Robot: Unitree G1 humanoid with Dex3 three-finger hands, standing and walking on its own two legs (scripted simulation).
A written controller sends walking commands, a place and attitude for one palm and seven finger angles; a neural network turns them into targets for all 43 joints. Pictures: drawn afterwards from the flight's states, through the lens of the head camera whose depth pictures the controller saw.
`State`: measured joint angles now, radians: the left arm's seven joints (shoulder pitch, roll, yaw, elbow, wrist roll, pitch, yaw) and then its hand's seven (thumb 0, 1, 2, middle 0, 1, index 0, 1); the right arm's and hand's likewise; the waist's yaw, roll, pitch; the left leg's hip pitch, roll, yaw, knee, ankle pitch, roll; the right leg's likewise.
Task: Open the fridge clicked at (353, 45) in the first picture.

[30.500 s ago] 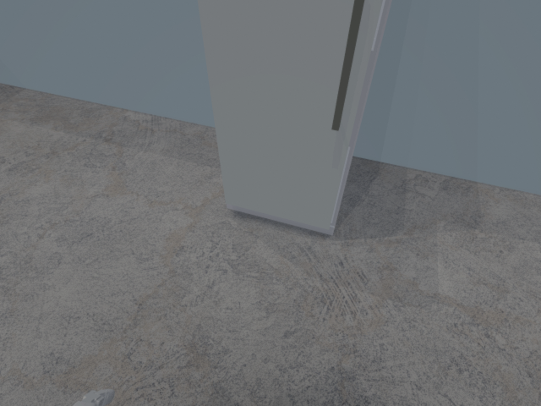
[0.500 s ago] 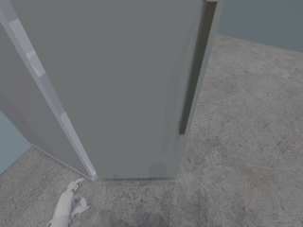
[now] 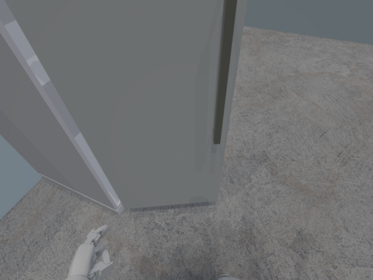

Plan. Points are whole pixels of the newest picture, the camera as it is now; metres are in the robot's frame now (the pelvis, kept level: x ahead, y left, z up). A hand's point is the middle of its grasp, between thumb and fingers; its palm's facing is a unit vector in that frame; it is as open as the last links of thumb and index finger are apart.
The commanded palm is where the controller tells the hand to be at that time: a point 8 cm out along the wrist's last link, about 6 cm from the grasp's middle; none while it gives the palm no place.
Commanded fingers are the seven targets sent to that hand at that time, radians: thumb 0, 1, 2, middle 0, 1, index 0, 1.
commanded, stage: step back with the hand held close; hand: right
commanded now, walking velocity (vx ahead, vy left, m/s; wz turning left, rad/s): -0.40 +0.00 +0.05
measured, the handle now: (220, 77) +0.57 -0.07 +0.13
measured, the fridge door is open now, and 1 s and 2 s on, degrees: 61 61 61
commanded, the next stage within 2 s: stop stepping back and stand still in 0.42 s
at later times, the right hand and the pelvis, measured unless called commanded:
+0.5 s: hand out of the picture +0.16 -0.27 +0.19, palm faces +0.31 +0.88 -0.37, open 7.4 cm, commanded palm +0.10 -0.32 +0.19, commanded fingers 0.00 -0.90 -0.90 0.20 0.30 0.20 0.30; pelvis -0.08 -0.04 +0.00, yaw +6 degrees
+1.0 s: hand out of the picture +0.08 -0.31 +0.18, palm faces +0.36 +0.87 -0.33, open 7.4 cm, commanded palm +0.01 -0.36 +0.19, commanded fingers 0.00 -0.90 -0.90 0.20 0.30 0.20 0.30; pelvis -0.17 -0.07 +0.01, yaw +6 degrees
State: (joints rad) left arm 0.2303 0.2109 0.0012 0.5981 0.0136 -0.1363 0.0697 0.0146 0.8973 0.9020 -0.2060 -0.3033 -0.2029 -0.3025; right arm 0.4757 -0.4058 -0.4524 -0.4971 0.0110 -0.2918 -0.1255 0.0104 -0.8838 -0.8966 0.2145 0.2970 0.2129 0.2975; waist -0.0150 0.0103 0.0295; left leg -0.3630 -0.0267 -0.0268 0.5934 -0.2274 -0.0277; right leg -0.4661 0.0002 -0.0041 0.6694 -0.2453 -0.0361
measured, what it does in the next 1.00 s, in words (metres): walks backwards: left foot, then left foot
